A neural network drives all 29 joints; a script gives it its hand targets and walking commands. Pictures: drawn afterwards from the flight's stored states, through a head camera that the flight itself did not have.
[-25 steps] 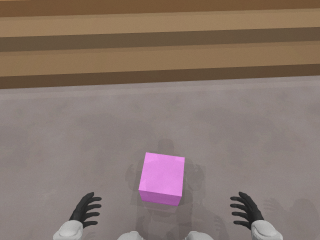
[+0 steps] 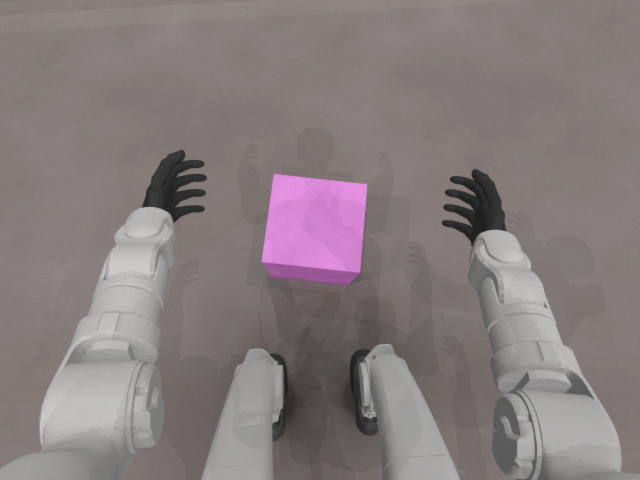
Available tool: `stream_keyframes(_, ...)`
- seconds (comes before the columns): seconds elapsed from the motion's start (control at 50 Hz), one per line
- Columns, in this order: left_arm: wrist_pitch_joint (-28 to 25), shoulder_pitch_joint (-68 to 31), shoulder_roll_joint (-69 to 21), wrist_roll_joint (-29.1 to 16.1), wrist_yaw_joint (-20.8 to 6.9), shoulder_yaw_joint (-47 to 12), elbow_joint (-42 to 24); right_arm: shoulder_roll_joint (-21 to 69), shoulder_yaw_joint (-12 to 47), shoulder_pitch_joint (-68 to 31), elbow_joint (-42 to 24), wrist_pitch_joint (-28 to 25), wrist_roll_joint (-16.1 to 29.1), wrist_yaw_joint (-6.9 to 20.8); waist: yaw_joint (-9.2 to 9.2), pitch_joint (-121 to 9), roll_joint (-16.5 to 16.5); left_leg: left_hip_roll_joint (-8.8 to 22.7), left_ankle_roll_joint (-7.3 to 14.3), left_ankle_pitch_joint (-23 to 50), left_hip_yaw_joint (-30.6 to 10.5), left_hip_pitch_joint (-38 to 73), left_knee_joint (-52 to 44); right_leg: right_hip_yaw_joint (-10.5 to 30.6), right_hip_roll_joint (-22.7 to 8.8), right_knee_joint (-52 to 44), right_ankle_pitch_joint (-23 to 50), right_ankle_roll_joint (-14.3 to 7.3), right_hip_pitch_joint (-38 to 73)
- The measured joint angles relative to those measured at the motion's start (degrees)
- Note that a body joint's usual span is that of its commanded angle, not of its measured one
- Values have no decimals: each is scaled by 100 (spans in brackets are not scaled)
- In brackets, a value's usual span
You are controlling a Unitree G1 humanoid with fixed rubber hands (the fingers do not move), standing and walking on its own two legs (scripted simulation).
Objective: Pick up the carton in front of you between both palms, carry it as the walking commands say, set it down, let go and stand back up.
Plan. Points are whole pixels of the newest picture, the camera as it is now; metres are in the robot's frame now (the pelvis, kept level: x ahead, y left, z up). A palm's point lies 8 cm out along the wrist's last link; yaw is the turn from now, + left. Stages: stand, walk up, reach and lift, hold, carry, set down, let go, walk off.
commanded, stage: reach and lift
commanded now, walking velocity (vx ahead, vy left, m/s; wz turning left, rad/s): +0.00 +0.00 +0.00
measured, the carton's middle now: (314, 235) +0.50 -0.01 -0.55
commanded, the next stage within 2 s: none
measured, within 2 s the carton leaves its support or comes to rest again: neither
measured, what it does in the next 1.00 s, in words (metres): lowers itself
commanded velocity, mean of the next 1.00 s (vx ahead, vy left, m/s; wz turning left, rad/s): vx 0.00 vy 0.00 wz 0.00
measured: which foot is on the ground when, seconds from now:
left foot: down 0.00-1.00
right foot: down 0.00-1.00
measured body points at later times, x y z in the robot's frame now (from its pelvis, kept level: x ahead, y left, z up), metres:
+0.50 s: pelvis +0.01 +0.01 -0.04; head +0.33 +0.02 +0.28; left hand +0.56 +0.18 -0.17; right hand +0.50 -0.20 -0.17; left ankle +0.07 +0.11 -0.64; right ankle +0.07 -0.13 -0.64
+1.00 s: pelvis -0.04 +0.00 -0.25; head +0.32 +0.01 +0.01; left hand +0.53 +0.18 -0.42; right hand +0.49 -0.20 -0.41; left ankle +0.07 +0.12 -0.64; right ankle +0.07 -0.13 -0.64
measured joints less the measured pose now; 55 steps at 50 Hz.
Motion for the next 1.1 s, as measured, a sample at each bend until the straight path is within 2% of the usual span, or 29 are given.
stream_keyframes(0.18,-97,-1902,424,17,-11,172,770,-84,-469,-1700,432,-76,-18,-154,-117,134,28,-59,21,235,-54,-1108,92,-11,-20,60,225,40,-1069)
stream_keyframes(0.28,-182,-2630,551,188,-44,282,980,-100,-688,-2303,490,-168,-126,-158,-158,108,24,-85,30,262,-77,-1569,94,-7,-22,46,252,58,-1516)
stream_keyframes(0.44,-438,-2543,306,592,-71,649,857,119,-1096,-2154,406,-536,-518,32,-123,-268,69,-109,32,174,-129,-2088,90,-2,-1,1,177,81,-2012)
stream_keyframes(0.58,-645,-2358,97,671,58,771,964,154,-1224,-2076,676,-788,-625,73,-48,-679,92,-141,-4,-241,-184,-3151,1074,55,81,981,-223,121,-3084)
stream_keyframes(0.66,-715,-2377,162,453,174,599,969,67,-1055,-2185,757,-837,-438,-7,-22,-638,69,-177,-41,-540,-209,-3907,1982,93,142,1901,-529,141,-3854)
stream_keyframes(0.78,-703,-2615,552,-205,356,-8,814,-233,-472,-2505,730,-787,210,-233,-23,-132,3,-218,-86,-860,-227,-4876,3412,86,211,3339,-847,153,-4834)
stream_keyframes(0.82,-657,-2771,696,-422,408,-210,815,-349,-293,-2662,750,-728,416,-309,-32,92,-16,-234,-93,-918,-230,-5123,3852,73,226,3772,-858,97,-5081)
stream_keyframes(0.88,-571,-3074,873,-685,471,-468,891,-489,-95,-2943,810,-621,664,-401,-37,452,-49,-245,-112,-964,-234,-5410,4424,61,244,4344,-951,179,-5362)
stream_keyframes(0.98,-482,-3667,1032,-909,527,-693,1282,-624,74,-3513,1176,-524,872,-477,-44,1020,-84,-253,-136,-960,-231,-5700,5109,42,263,5021,-943,215,-5650)
stream_keyframes(1.1,-598,-4241,1120,-1003,501,-834,1941,-693,129,-4118,1853,-644,868,-430,-39,1596,-109,-233,-124,-973,-207,-5894,5652,32,275,5555,-947,239,-5844)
